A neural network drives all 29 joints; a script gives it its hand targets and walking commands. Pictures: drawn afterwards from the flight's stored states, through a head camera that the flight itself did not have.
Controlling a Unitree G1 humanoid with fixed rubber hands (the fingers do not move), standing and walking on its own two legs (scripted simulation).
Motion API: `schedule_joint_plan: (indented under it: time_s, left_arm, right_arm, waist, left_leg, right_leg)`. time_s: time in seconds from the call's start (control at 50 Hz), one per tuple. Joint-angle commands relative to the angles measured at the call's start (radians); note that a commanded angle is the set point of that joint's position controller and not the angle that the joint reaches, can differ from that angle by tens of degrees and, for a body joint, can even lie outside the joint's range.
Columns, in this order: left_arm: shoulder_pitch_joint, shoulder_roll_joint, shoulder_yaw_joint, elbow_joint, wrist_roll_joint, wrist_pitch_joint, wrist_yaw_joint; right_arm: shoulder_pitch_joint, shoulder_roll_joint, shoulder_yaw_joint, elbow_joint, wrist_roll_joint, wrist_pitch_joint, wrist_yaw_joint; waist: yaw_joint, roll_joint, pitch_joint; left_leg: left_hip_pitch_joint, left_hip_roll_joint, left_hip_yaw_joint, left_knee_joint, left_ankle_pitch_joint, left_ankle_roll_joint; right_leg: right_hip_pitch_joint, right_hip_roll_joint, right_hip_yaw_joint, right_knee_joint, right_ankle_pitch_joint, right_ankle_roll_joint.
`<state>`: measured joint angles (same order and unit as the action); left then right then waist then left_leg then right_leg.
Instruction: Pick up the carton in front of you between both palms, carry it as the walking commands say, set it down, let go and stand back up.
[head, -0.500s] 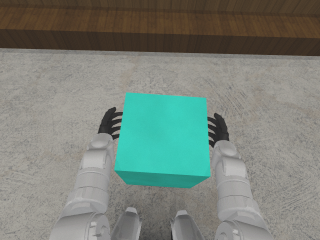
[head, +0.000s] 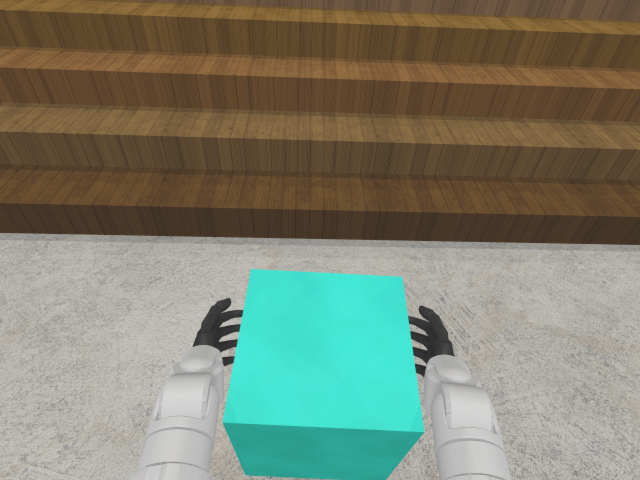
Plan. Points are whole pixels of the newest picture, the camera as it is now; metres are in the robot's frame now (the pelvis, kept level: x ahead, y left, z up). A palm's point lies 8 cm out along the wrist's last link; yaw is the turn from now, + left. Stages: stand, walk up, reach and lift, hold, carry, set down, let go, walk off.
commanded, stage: reach and lift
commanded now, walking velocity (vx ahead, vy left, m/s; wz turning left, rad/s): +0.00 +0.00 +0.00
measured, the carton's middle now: (320, 380) +0.30 +0.00 -0.06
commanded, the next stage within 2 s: hold in 1.00 s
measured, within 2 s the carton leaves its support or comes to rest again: neither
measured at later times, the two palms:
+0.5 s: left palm (205, 351) +0.28 +0.15 +0.03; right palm (442, 361) +0.28 -0.15 +0.03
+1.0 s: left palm (204, 346) +0.28 +0.15 +0.04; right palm (444, 355) +0.29 -0.15 +0.04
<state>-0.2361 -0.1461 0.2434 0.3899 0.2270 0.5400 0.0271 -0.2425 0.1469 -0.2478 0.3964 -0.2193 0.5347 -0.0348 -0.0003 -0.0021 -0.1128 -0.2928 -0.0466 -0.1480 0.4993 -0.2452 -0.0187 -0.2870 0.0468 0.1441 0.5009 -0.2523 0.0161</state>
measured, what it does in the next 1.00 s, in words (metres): stands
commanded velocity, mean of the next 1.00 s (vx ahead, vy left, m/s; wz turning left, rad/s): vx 0.00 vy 0.00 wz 0.00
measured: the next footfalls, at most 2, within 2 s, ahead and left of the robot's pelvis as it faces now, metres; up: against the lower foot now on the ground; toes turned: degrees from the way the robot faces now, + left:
none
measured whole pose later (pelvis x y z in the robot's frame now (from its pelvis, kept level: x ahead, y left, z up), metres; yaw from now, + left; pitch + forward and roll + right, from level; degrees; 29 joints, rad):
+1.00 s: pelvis +0.00 +0.00 +0.01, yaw +0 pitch -5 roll +0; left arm -0.24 -0.15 0.21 0.28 0.27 0.70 0.01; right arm -0.25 0.15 -0.22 0.29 -0.27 0.69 -0.01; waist 0.00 0.00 -0.01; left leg -0.09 -0.04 -0.14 0.38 -0.20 -0.01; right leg -0.09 0.04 0.14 0.38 -0.21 0.01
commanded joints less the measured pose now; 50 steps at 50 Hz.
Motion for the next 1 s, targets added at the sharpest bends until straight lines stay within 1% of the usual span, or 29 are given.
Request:
schedule_joint_plan:
  time_s: [0.0, 0.08, 0.14, 0.22, 0.3, 0.44, 0.72, 0.84, 0.98]
  left_arm:
    - [-0.489, -0.975, -0.564, -0.010, -0.192, 0.026, -0.260]
    - [-0.533, -0.962, -0.488, 0.035, -0.158, 0.048, -0.273]
    - [-0.605, -0.984, -0.491, 0.029, -0.165, 0.044, -0.282]
    - [-0.664, -1.003, -0.513, 0.011, -0.178, 0.041, -0.285]
    - [-0.671, -1.005, -0.519, 0.007, -0.179, 0.044, -0.284]
    - [-0.625, -0.987, -0.519, -0.012, -0.172, 0.059, -0.278]
    - [-0.516, -0.967, -0.562, -0.112, -0.203, 0.091, -0.270]
    - [-0.497, -0.959, -0.574, -0.144, -0.212, 0.106, -0.268]
    - [-0.504, -0.954, -0.585, -0.168, -0.220, 0.122, -0.269]
  right_arm:
    - [-0.469, 0.982, 0.563, 0.004, 0.185, 0.033, 0.268]
    - [-0.519, 0.966, 0.489, 0.048, 0.153, 0.054, 0.281]
    - [-0.593, 0.988, 0.492, 0.040, 0.158, 0.049, 0.291]
    - [-0.651, 1.007, 0.512, 0.023, 0.169, 0.045, 0.296]
    - [-0.654, 1.005, 0.515, 0.023, 0.170, 0.048, 0.296]
    - [-0.610, 0.987, 0.515, 0.008, 0.166, 0.062, 0.292]
    - [-0.504, 0.965, 0.560, -0.101, 0.196, 0.096, 0.283]
    - [-0.485, 0.959, 0.572, -0.132, 0.205, 0.111, 0.280]
    - [-0.491, 0.957, 0.582, -0.156, 0.212, 0.127, 0.279]
  waist:
    - [0.000, 0.002, -0.155]
    - [0.002, 0.002, -0.064]
    - [0.001, 0.000, -0.089]
    - [0.001, -0.001, -0.147]
    - [0.001, 0.002, -0.164]
    - [0.001, 0.006, -0.166]
    - [0.001, 0.002, -0.169]
    - [0.003, 0.002, -0.159]
    - [0.002, 0.002, -0.149]
  left_leg:
    - [0.150, -0.049, 0.068, -0.101, 0.187, 0.001]
    - [0.120, -0.044, 0.078, -0.118, 0.059, 0.010]
    - [0.129, -0.041, 0.083, -0.109, 0.032, 0.011]
    - [0.155, -0.041, 0.085, -0.099, 0.050, 0.010]
    - [0.170, -0.043, 0.085, -0.103, 0.055, 0.007]
    - [0.203, -0.046, 0.086, -0.119, 0.126, 0.001]
    - [0.260, -0.054, 0.080, -0.143, 0.271, -0.005]
    - [0.271, -0.056, 0.079, -0.150, 0.289, -0.005]
    - [0.278, -0.056, 0.078, -0.156, 0.274, -0.005]
  right_leg:
    - [0.126, 0.046, -0.066, -0.105, 0.190, 0.000]
    - [0.102, 0.040, -0.071, -0.123, 0.064, -0.008]
    - [0.110, 0.038, -0.076, -0.117, 0.035, -0.011]
    - [0.132, 0.040, -0.079, -0.105, 0.052, -0.010]
    - [0.144, 0.043, -0.080, -0.108, 0.057, -0.010]
    - [0.171, 0.047, -0.081, -0.124, 0.123, -0.005]
    - [0.238, 0.054, -0.074, -0.148, 0.271, 0.006]
    - [0.251, 0.055, -0.070, -0.155, 0.293, 0.007]
    - [0.256, 0.055, -0.070, -0.161, 0.280, 0.006]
